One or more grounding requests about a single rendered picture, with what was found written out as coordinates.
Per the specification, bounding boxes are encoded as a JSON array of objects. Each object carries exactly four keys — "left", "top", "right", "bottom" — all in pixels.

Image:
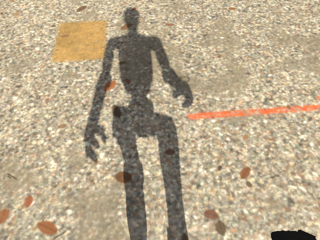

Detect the right robot hand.
[{"left": 271, "top": 230, "right": 317, "bottom": 240}]

